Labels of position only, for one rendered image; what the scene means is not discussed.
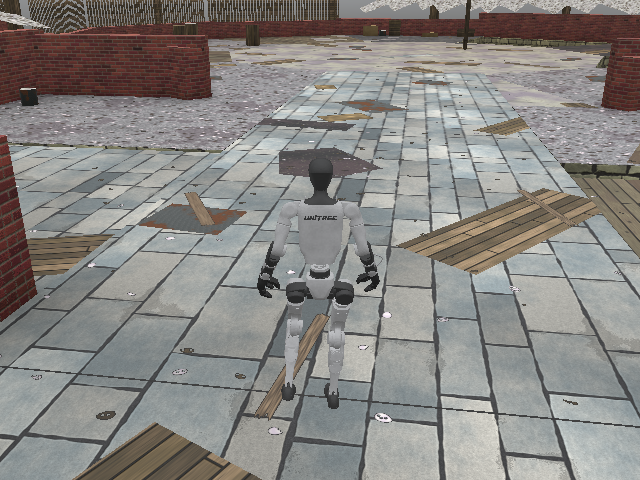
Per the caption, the right robot shin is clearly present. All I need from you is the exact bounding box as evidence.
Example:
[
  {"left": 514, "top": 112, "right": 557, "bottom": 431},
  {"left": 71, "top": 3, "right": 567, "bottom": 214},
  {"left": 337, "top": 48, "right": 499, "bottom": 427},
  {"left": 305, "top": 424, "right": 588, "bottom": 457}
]
[{"left": 328, "top": 331, "right": 345, "bottom": 395}]

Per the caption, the left robot forearm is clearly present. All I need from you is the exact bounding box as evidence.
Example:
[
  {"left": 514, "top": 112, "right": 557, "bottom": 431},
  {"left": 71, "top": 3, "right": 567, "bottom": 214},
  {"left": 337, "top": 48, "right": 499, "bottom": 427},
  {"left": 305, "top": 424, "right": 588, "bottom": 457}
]
[{"left": 259, "top": 241, "right": 280, "bottom": 280}]

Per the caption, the left robot upper arm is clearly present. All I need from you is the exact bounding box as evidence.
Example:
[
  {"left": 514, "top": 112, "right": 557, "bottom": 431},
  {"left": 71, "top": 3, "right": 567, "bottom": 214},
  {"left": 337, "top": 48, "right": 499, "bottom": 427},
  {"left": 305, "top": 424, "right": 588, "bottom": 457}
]
[{"left": 271, "top": 201, "right": 300, "bottom": 257}]

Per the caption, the right robot forearm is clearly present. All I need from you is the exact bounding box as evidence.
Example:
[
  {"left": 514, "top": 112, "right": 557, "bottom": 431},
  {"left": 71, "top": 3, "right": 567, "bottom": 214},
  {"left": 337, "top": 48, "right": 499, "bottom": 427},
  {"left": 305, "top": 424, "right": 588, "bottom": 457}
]
[{"left": 359, "top": 241, "right": 378, "bottom": 277}]

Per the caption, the right robot upper arm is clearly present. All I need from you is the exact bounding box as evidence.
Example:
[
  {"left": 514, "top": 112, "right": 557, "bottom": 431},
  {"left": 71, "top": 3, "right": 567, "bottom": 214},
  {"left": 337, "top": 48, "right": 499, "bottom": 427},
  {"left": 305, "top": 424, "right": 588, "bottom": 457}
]
[{"left": 341, "top": 201, "right": 370, "bottom": 256}]

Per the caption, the robot right hand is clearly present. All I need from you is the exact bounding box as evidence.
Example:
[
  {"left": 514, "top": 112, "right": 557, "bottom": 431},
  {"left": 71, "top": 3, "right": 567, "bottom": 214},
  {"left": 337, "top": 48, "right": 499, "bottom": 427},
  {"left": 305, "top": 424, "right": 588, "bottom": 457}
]
[{"left": 356, "top": 273, "right": 380, "bottom": 292}]

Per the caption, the robot left hand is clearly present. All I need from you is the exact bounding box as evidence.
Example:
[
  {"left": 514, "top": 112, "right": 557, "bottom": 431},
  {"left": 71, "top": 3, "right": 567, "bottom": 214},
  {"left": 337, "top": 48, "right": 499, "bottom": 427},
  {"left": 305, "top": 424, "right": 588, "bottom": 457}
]
[{"left": 257, "top": 275, "right": 280, "bottom": 298}]

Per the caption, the robot right foot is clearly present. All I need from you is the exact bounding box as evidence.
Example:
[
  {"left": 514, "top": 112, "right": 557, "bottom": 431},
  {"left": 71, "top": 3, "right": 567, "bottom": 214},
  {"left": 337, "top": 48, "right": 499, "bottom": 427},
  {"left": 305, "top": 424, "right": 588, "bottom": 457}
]
[{"left": 324, "top": 383, "right": 339, "bottom": 409}]

